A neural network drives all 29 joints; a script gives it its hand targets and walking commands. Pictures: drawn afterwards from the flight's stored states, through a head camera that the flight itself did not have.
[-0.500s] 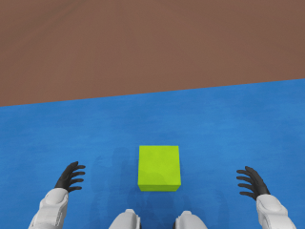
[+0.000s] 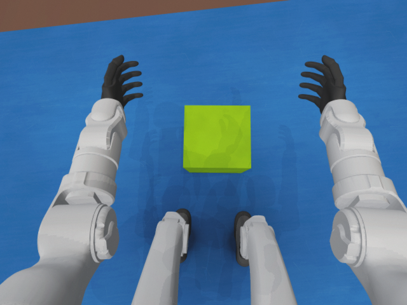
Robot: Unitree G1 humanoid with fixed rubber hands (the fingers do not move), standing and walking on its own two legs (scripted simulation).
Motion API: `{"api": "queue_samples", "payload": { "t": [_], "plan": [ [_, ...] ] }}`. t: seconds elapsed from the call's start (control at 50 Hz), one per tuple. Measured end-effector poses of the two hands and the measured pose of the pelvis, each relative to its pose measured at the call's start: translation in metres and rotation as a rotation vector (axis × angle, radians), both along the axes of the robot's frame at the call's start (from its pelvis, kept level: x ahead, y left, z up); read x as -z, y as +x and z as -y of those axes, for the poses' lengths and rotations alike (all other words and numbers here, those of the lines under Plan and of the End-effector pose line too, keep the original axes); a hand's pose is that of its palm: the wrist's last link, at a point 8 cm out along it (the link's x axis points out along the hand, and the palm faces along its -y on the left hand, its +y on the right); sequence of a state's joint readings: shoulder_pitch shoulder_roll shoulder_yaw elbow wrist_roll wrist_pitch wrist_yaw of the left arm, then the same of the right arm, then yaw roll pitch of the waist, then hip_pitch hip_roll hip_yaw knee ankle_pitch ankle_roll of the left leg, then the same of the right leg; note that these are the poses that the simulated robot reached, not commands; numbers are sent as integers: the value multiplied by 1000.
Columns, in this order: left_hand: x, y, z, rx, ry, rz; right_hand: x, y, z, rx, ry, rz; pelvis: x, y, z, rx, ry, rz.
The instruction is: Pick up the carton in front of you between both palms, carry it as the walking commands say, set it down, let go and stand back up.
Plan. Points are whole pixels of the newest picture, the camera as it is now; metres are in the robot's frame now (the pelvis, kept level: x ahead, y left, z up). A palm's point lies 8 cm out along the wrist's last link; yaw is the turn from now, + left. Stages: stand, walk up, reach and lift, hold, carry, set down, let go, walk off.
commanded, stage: reach and lift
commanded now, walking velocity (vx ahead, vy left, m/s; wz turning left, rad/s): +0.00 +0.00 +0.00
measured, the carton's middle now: (216, 143) +0.48 +0.00 -0.52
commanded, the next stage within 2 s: none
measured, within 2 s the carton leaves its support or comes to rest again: leaves its support in 1.72 s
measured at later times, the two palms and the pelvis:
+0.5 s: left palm (146, 127) +0.48 +0.20 -0.30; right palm (289, 129) +0.49 -0.19 -0.30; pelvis +0.01 +0.00 -0.14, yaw +0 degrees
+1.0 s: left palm (161, 138) +0.48 +0.19 -0.46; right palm (271, 139) +0.49 -0.18 -0.46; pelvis -0.03 +0.00 -0.27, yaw +0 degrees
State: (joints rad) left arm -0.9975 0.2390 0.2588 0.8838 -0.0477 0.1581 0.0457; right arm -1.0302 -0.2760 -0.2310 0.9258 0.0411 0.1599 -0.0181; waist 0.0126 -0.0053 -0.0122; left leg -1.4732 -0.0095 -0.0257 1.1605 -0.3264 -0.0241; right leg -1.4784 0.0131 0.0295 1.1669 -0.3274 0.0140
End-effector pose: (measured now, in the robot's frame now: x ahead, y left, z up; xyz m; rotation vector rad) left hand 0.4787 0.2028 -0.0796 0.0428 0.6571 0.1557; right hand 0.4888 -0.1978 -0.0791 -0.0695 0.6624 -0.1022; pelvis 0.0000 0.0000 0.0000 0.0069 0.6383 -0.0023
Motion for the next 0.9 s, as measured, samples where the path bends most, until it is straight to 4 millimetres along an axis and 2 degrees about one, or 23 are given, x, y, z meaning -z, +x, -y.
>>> {"api": "queue_samples", "payload": {
  "t": [0.12, 0.24, 0.38, 0.46, 0.52, 0.68, 0.9],
  "plan": [
    [21, 20, 11, 2, -7, 12, 22, 19, -9, 1, 9, 13, 10, 0, -1, 2, 3, -86],
    [68, 18, 10, -7, 0, -17, 69, 18, -10, 12, 8, -11, 31, 11, -1, 5, 3, -174],
    [154, 8, 4, -21, 5, -50, 155, 9, -7, 27, 1, -46, 86, 19, -1, 0, 3, -261],
    [203, 4, 3, -14, 5, -48, 204, 3, -4, 25, -5, -43, 123, 15, -2, -3, 3, -270],
    [232, 2, 3, -12, 4, -40, 234, -1, -4, 22, -4, -35, 150, 9, -2, -5, 3, -254],
    [283, 2, 5, -14, 0, -35, 284, 0, -5, 22, 2, -28, 207, -14, -2, -5, 2, -172],
    [357, 4, 13, -7, -4, -93, 358, 3, -15, 26, 7, -83, 258, -32, -2, -7, 2, -73]
  ]
}}
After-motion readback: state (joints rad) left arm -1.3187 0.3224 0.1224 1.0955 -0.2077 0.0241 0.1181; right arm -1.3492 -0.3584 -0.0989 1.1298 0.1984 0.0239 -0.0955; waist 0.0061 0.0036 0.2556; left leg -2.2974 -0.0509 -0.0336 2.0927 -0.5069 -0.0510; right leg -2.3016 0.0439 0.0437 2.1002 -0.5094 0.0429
